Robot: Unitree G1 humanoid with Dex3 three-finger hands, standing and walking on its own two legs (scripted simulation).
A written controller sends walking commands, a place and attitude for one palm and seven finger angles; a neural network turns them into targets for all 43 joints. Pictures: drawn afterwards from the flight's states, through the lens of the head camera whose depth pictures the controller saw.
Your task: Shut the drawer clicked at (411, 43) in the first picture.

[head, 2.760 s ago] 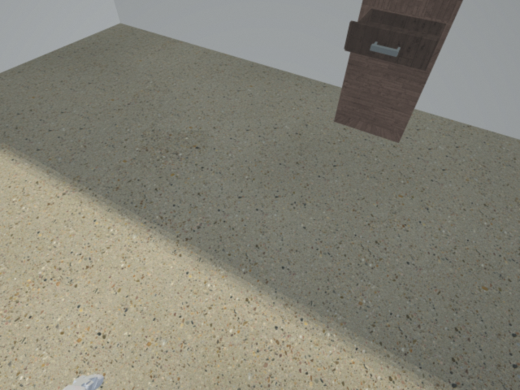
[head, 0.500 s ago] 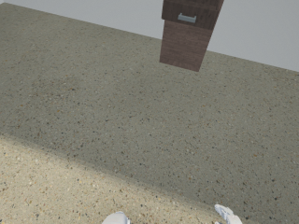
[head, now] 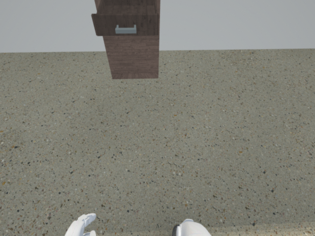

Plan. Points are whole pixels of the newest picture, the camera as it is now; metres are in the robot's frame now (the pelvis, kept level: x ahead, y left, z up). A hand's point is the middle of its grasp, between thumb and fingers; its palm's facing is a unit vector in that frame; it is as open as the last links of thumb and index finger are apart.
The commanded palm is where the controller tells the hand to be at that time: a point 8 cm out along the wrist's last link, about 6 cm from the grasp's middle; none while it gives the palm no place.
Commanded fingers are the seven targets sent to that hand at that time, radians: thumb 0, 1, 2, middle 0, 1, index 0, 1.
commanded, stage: walk to a spot facing it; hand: left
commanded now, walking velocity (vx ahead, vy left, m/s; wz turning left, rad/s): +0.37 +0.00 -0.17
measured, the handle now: (126, 28) +1.20 +0.15 -0.12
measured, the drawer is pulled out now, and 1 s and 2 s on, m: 0.26 0.26 0.26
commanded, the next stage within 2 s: turn to face it in 1.00 s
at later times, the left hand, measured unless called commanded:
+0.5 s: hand (88, 213) +0.22 +0.21 -0.19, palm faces +0.01 -0.98 -0.17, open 7.3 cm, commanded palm none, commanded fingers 0.00 0.90 0.90 -0.20 -0.30 -0.20 -0.30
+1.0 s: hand (125, 118) +0.57 +0.12 -0.17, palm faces -0.17 -0.96 -0.22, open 7.3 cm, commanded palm none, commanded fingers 0.00 0.90 0.90 -0.20 -0.30 -0.20 -0.30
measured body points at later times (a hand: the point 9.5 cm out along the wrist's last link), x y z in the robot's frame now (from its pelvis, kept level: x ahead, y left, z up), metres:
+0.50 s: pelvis +0.23 +0.02 -0.01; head +0.24 +0.05 +0.44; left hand +0.22 +0.27 -0.18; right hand +0.31 -0.24 -0.13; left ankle +0.31 +0.12 -0.73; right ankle +0.12 -0.10 -0.70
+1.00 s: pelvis +0.44 -0.05 -0.01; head +0.47 -0.07 +0.44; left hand +0.58 +0.17 -0.15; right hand +0.31 -0.23 -0.18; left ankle +0.35 +0.11 -0.65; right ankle +0.50 -0.14 -0.73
